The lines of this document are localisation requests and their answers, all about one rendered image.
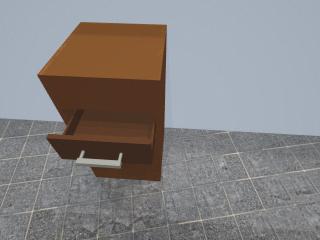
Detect cabinet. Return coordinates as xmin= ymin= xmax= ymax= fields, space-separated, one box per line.
xmin=37 ymin=22 xmax=167 ymax=182

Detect handle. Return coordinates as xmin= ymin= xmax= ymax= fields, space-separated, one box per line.
xmin=75 ymin=150 xmax=123 ymax=169

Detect drawer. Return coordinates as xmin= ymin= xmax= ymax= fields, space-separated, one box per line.
xmin=46 ymin=109 xmax=156 ymax=165

